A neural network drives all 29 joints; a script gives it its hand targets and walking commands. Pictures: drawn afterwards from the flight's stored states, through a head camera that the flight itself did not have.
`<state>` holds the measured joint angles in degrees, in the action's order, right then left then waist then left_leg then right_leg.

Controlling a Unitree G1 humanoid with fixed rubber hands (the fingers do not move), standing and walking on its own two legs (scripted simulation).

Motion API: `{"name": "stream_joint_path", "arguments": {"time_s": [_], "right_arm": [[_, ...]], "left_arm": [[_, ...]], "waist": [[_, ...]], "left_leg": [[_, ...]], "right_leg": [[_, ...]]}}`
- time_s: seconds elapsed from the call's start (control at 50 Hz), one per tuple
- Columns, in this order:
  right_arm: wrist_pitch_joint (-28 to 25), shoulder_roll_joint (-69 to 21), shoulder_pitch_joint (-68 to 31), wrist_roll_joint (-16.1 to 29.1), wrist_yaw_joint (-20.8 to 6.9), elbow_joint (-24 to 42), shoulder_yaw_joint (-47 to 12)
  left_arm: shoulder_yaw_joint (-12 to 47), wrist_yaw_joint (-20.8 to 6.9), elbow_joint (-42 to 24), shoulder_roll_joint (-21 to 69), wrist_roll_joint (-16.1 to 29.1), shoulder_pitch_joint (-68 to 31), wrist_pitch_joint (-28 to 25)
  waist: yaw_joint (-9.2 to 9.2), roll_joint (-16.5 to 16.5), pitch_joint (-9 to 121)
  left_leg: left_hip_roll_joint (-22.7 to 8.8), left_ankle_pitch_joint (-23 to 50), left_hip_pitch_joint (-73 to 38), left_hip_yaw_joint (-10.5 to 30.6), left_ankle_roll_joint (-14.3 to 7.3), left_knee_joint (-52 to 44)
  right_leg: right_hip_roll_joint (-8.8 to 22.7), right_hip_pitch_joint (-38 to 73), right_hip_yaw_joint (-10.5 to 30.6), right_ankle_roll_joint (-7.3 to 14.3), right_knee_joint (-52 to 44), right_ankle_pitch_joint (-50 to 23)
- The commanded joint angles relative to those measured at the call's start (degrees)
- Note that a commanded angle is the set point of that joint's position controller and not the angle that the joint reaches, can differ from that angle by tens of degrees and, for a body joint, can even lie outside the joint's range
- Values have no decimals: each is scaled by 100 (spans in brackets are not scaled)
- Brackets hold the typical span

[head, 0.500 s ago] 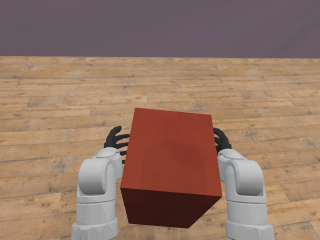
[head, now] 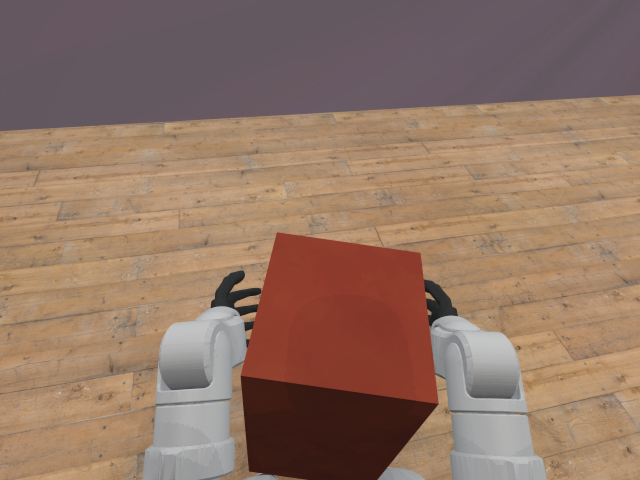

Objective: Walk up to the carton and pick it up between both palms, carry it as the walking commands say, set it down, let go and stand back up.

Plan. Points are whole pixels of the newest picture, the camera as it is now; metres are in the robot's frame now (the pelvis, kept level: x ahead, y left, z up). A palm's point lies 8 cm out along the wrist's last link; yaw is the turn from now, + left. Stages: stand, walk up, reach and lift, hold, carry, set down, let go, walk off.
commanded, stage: carry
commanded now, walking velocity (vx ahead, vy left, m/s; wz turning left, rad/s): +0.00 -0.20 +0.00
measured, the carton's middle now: (327, 371) +0.26 +0.02 +0.00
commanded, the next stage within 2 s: none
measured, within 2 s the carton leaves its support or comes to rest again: neither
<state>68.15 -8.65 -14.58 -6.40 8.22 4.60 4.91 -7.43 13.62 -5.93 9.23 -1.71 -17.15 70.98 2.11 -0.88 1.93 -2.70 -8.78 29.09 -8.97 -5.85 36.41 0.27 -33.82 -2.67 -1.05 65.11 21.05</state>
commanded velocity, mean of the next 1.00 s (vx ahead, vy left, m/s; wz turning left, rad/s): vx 0.00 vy -0.11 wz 0.00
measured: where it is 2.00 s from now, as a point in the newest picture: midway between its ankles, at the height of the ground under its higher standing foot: outside the picture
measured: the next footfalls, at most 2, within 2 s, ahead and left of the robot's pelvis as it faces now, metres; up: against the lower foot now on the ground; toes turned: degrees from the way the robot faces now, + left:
right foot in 0.18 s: +0.03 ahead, -0.20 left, +0.00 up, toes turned -3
left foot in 0.36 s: +0.08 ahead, +0.07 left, +0.00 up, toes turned +9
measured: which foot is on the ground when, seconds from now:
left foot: down 0.00-0.20, up 0.22-0.34, down 0.36-0.48, up 0.50-0.74, down 0.76-1.00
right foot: up 0.00-0.16, down 0.18-1.00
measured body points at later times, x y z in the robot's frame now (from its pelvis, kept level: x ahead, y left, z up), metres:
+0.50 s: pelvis -0.05 -0.09 +0.00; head -0.06 -0.09 +0.45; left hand +0.24 +0.06 +0.07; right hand +0.25 -0.21 +0.06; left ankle +0.04 +0.07 -0.71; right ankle -0.03 -0.13 -0.72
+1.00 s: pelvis -0.07 -0.15 +0.01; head -0.07 -0.15 +0.46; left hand +0.22 -0.01 +0.08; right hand +0.23 -0.27 +0.08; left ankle -0.09 -0.01 -0.72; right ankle -0.01 -0.19 -0.72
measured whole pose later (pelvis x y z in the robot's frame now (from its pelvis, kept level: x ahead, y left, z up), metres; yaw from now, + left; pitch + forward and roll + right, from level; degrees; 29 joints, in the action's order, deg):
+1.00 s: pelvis -0.07 -0.15 +0.01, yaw +2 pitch +2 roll +1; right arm 69.5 -8.8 -15.4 -6.8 9.1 10.7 3.7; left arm -6.6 12.2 -11.6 9.0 -1.9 -16.3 70.2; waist 0.4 -1.5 2.2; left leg -4.1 -18.5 16.9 -4.6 2.6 33.7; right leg -2.7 -22.1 -7.2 4.9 31.3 11.6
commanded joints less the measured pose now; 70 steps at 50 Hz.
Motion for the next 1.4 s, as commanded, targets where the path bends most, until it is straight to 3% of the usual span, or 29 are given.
{"name": "stream_joint_path", "arguments": {"time_s": [0.0, 0.16, 0.18, 0.2, 0.24, 0.34, 0.38, 0.4, 0.44, 0.48, 0.56, 0.58, 0.62, 0.7, 0.72, 0.74, 0.8, 0.84, 0.86, 0.88, 0.9, 0.92, 0.98, 1.04, 1.08, 1.2, 1.28, 1.34, 1.38], "right_arm": [[-323, -5787, -3933, 2671, -1459, 1727, -3461], [-82, -5790, -3348, 2563, -1517, 1306, -3548], [-71, -5898, -3438, 2547, -1505, 1374, -3663], [-82, -5767, -3691, 2532, -1494, 1457, -3825], [-86, -5780, -3776, 2424, -1489, 1587, -3926], [-29, -5889, -3561, 2543, -1523, 1232, -3833], [9, -5906, -3228, 2499, -1523, 926, -3744], [-27, -5840, -3357, 2403, -1517, 1055, -3710], [5, -6040, -3183, 2376, -1461, 752, -3697], [-89, -5974, -3989, 2704, -1476, 1629, -3857], [-23, -5782, -3947, 2734, -1423, 1727, -3817], [0, -5715, -3611, 2777, -1388, 1634, -3767], [-35, -6009, -4046, 2926, -1352, 2051, -3950], [75, -5847, -3472, 2851, -1319, 1623, -3939], [25, -5646, -3149, 2642, -1313, 1670, -3892], [50, -5789, -3254, 2704, -1317, 1480, -3825], [-81, -5904, -2839, 2481, -1375, 1363, -3745], [-76, -6058, -2872, 2511, -1413, 1192, -3653], [-107, -6183, -3203, 2480, -1413, 1146, -3727], [-97, -5937, -2842, 2408, -1379, 1173, -3662], [-77, -5760, -2785, 2419, -1415, 1115, -3650], [-97, -5958, -3126, 2400, -1412, 1392, -3692], [-22, -5825, -3078, 2414, -1373, 1270, -3713], [-30, -5896, -3415, 2571, -1440, 1204, -3824], [-45, -5985, -3328, 2577, -1495, 1105, -3889], [-38, -6088, -3534, 2648, -1467, 960, -3794], [-109, -6124, -3861, 2761, -1391, 1456, -4001], [-129, -5983, -3417, 2558, -1395, 1170, -3886], [-116, -5918, -3505, 2659, -1453, 1466, -3916]], "left_arm": [[4144, -1899, -1444, 5973, 2510, -4342, -397], [4185, -1798, -1191, 5786, 2256, -3528, -240], [4289, -1848, -1288, 5946, 2368, -3839, -280], [4250, -1899, -1105, 5939, 2374, -3558, -352], [4338, -2095, -1050, 6017, 2361, -3575, -298], [4143, -2023, -1183, 5772, 2266, -3830, -215], [3902, -2053, -883, 5560, 2023, -3280, -154], [4131, -2114, -911, 5733, 2209, -3535, -134], [4099, -2126, -795, 5843, 2374, -3736, -131], [4210, -2091, -1449, 5750, 2521, -4011, -293], [4179, -1988, -1222, 5892, 2355, -3685, -237], [4171, -1971, -1393, 5834, 2470, -3676, -252], [4221, -1906, -2000, 5784, 2435, -4019, -359], [4029, -1923, -1370, 5692, 2310, -3349, -228], [4020, -1992, -1457, 5537, 2195, -3000, -216], [4029, -1954, -1331, 5674, 2215, -3219, -216], [4262, -2028, -1942, 5747, 2312, -3513, -235], [4313, -2057, -1707, 5826, 2290, -3558, -207], [4231, -2110, -1582, 5713, 2299, -3719, -222], [4187, -2142, -1418, 5727, 2328, -3287, -250], [4167, -2086, -1436, 5700, 2212, -3263, -305], [4336, -2104, -1799, 5786, 2448, -3982, -271], [4288, -2168, -1413, 5642, 2470, -3655, -180], [4045, -2102, -802, 5663, 2148, -3158, -225], [4064, -2116, -1077, 5683, 2164, -3401, -352], [3887, -2051, -919, 5724, 2086, -3486, -404], [4094, -2071, -1180, 5881, 2303, -3584, -478], [4091, -2067, -1195, 5556, 2136, -3435, -525], [4331, -2088, -1361, 5793, 2306, -3735, -457]], "waist": [[-221, 731, 2554], [-34, 1569, 2727], [-106, 120, 2821], [93, -1330, 2335], [-21, -856, 2011], [-133, -133, 2240], [-202, 1137, 2286], [-142, 1647, 2393], [-89, 953, 2024], [19, -1206, 1745], [-94, -366, 2335], [-118, 58, 2379], [-101, -346, 2495], [-116, -1142, 2743], [-71, -393, 2799], [-174, -253, 2899], [-164, -37, 3110], [-276, 510, 2777], [-185, 1344, 2753], [-75, 1501, 2137], [-18, 1100, 2268], [-175, 405, 1968], [-199, -525, 2131], [-218, 48, 2068], [-159, -448, 2075], [-98, -381, 2199], [-85, -560, 2407], [-75, -198, 2235], [-108, 275, 2401]], "left_leg": [[-1560, -2457, -1860, 2255, 381, -2403], [-905, -926, -1962, 1034, 1179, -2631], [-670, -598, -1719, 608, 1289, -2193], [-174, -1294, -1046, -86, 1231, -689], [-16, -1883, -282, 230, 784, 994], [-464, 660, -2146, 350, 516, -796], [-1916, 815, -2158, 2395, 8, -1022], [-2156, 532, -1805, 2566, -120, -1241], [-1902, -1203, -244, 2020, 309, -1562], [120, -1986, 771, -228, 920, 945], [-202, -1988, 550, 572, 640, 2125], [-120, -1839, 471, 527, 643, 2096], [-98, -1890, 378, 490, 704, 1592], [133, -1582, -462, 463, 686, -20], [200, -1279, -760, 428, 777, -314], [-96, -508, -1488, 549, 723, -1114], [-822, 171, -2517, 1028, 344, -722], [-1310, -622, -2534, 1337, 83, -1508], [-2036, -60, -2023, 2431, -186, -1594], [-2008, -367, -1350, 2064, -82, -1558], [-1156, -423, -1651, 804, 363, -1146], [-696, -745, -1360, 642, 575, -1013], [-51, -1320, -1343, 563, 780, -240], [-149, -1017, -1539, 749, 662, -524], [-226, -909, -1342, 862, 694, -557], [32, -1359, -1390, 585, 642, -726], [18, -1239, -1289, 679, 618, -766], [59, -1049, -1616, 629, 586, -925], [-166, -772, -1925, 787, 523, -1279]], "right_leg": [[35, 80, 20, -26, -586, 24], [-369, 3121, -862, 467, -4709, 366], [72, 3293, -463, 566, -4915, 316], [1083, 2790, 1010, 901, -5225, 1315], [1693, 2278, 1058, 1320, -4795, 409], [939, 1679, -32, 539, -2974, -3225], [389, 848, -135, 66, -2313, -395], [401, 994, 55, 53, -2172, 183], [419, 2075, 259, 323, -3040, 225], [1618, 2466, 1918, 893, -5207, 425], [1504, 2701, 1049, 1275, -4316, -1416], [1630, 2827, 1185, 1164, -4200, -2432], [1608, 3309, 912, 1173, -3927, -4659], [1442, 3867, 838, 875, -3651, -5752], [1479, 4065, 752, 537, -3828, -5959], [1488, 3722, 669, 488, -3585, -5770], [1124, 3070, 217, -850, -3204, -6940], [691, 2267, 37, -1415, -2442, -6131], [647, 1968, 561, -792, -1709, -2828], [488, 1876, 842, -327, -2461, 68], [426, 2170, 550, 133, -3869, -166], [254, 2619, 55, 219, -4203, -1077], [1201, 2353, 1230, 423, -4560, -1447], [1340, 2252, 1199, 503, -4688, -1345], [1193, 2473, 1058, 383, -4623, -1970], [1294, 2514, 1169, 205, -5124, -190], [1293, 2923, 1091, -92, -5036, -1037], [1120, 2597, 976, 0, -5053, -564], [974, 2272, 644, 531, -4700, -94]]}}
